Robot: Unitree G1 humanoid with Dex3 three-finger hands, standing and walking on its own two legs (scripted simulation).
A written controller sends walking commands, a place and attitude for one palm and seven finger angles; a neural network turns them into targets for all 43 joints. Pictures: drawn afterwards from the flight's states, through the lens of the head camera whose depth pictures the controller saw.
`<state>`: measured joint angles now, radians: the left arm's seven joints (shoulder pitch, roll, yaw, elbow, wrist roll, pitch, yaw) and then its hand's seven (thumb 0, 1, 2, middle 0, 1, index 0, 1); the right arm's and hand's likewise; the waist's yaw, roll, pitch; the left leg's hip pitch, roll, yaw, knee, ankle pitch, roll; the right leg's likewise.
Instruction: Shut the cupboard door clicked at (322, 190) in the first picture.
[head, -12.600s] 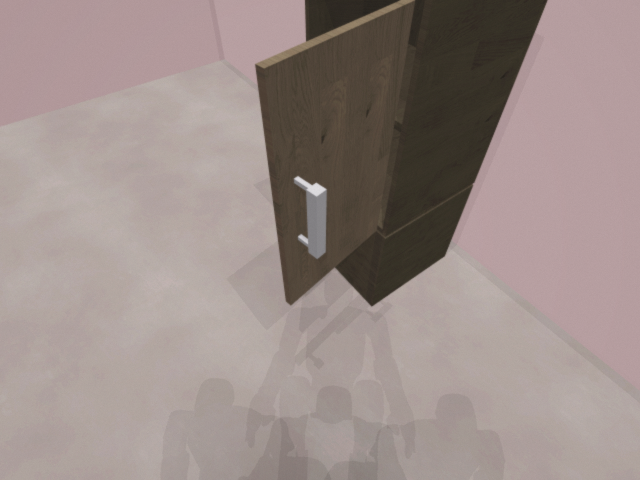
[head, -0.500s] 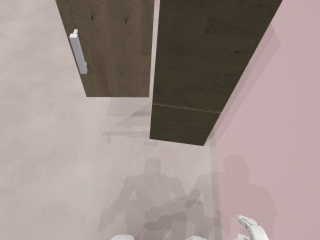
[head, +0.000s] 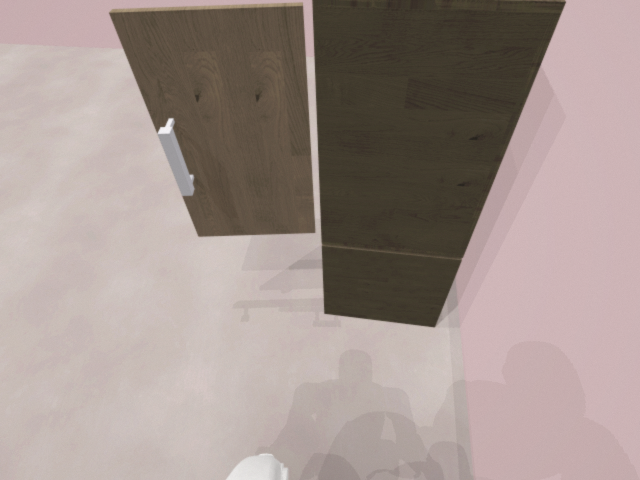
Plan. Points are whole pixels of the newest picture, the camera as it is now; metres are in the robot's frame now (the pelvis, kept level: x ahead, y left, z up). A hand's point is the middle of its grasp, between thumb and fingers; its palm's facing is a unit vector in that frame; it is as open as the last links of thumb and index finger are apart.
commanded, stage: take the last steps up to it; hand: left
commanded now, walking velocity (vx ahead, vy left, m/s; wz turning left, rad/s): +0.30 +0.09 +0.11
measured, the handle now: (179, 157) +0.76 +0.36 -0.06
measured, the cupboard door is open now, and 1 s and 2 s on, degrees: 100 100 100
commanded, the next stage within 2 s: come to a stop and stand still in 0.62 s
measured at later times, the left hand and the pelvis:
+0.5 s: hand (149, 478) +0.16 +0.27 -0.19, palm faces +0.09 -0.98 -0.17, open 7.4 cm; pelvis +0.15 +0.09 -0.01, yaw +1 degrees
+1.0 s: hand (190, 358) +0.34 +0.26 -0.18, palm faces +0.03 -0.98 -0.22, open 7.2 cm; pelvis +0.26 +0.08 -0.01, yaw +0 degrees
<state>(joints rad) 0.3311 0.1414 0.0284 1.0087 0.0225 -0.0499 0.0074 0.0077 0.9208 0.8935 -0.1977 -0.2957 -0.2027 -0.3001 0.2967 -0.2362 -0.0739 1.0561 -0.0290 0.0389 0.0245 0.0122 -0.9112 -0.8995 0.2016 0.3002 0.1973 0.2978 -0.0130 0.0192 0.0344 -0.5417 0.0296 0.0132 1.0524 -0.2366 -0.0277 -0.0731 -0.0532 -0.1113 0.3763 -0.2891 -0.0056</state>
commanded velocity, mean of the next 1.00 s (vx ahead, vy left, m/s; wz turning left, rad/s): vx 0.08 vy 0.05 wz -0.02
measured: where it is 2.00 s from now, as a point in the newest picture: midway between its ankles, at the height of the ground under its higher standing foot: outside the picture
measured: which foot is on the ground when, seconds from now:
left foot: up 0.00-0.26, down 0.28-0.78, up 0.80-1.00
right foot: down 0.00-0.28, up 0.30-0.74, down 0.76-1.00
